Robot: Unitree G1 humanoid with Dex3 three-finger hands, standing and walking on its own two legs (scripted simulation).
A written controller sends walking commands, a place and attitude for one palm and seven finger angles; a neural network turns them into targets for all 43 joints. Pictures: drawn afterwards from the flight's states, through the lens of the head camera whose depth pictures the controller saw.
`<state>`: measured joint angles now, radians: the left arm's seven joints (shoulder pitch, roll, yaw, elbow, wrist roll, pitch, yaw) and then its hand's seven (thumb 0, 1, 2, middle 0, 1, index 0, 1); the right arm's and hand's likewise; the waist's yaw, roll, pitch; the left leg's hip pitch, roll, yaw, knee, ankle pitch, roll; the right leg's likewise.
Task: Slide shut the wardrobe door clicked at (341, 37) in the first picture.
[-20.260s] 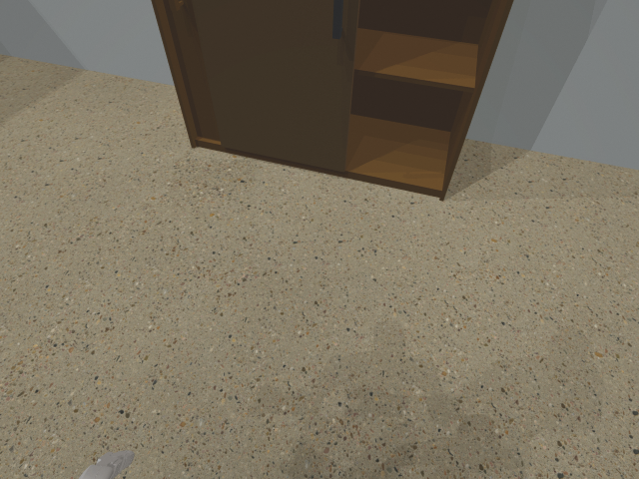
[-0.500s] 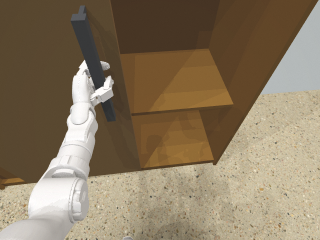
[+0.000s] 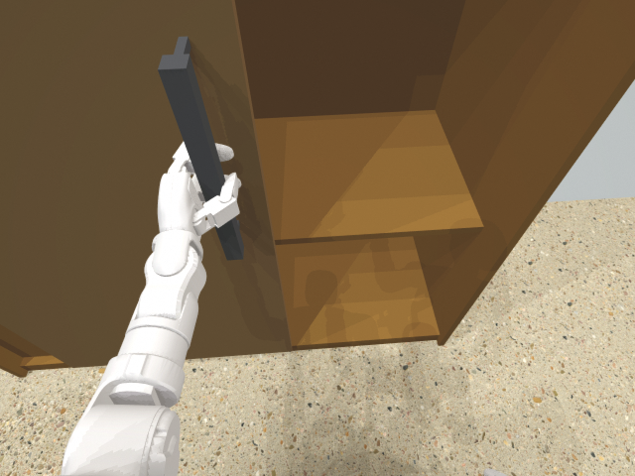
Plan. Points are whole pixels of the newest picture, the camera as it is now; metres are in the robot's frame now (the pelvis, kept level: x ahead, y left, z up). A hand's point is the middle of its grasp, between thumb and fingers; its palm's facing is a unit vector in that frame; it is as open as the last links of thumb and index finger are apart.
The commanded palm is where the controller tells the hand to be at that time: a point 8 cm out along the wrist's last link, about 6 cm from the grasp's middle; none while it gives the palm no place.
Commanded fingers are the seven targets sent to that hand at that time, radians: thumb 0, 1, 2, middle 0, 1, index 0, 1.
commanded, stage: tug the door sideways, standing still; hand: left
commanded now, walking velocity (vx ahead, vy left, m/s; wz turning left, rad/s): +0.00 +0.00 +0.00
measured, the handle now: (214, 170) +0.49 +0.13 +0.11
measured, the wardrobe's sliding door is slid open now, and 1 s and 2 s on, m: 0.47 0.42 0.32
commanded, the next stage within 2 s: step sideways, sliding the door along in 0.64 s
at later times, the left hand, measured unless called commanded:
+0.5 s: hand (238, 199) +0.44 +0.10 +0.10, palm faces +0.12 -0.99 -0.02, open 6.1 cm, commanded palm +0.41 +0.09 +0.10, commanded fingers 0.00 0.90 0.90 -0.45 -1.40 -0.45 -1.40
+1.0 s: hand (264, 196) +0.44 +0.06 +0.10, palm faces -0.04 -0.99 -0.14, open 6.3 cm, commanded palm +0.43 +0.10 +0.10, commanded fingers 0.00 0.90 0.90 -0.45 -1.40 -0.45 -1.40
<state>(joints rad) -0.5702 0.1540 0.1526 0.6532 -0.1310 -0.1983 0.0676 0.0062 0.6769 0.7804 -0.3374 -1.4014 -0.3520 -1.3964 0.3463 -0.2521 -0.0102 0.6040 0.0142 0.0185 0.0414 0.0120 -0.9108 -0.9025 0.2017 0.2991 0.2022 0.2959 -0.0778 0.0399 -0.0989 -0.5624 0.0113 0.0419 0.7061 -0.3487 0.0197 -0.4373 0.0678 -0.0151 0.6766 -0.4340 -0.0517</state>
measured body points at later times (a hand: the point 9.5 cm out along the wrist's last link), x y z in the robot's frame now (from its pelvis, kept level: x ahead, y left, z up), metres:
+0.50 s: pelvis -0.02 +0.00 -0.01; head +0.05 +0.00 +0.44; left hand +0.42 +0.15 +0.11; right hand +0.03 -0.24 -0.14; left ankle -0.01 +0.11 -0.72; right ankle -0.07 -0.08 -0.72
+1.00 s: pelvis -0.03 +0.00 +0.00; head +0.03 -0.03 +0.44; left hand +0.44 +0.12 +0.12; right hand +0.05 -0.25 -0.14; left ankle -0.01 +0.11 -0.72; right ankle -0.07 -0.08 -0.71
